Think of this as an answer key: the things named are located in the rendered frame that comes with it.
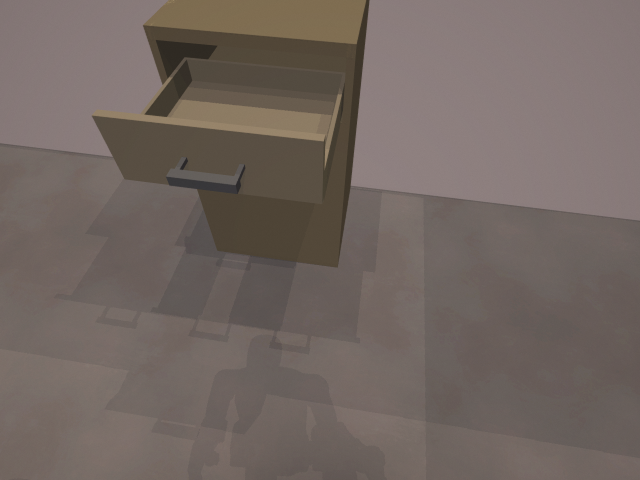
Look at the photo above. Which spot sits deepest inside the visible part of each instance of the cabinet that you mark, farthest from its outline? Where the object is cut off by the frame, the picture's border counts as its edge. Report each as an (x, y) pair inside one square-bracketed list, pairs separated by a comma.
[(326, 35)]

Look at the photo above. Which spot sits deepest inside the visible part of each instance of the handle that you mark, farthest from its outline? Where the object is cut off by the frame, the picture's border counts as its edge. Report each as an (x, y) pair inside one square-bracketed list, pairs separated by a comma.
[(204, 181)]

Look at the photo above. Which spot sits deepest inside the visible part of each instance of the drawer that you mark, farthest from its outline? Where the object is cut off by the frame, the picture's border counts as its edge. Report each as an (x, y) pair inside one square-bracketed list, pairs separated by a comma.
[(281, 122)]

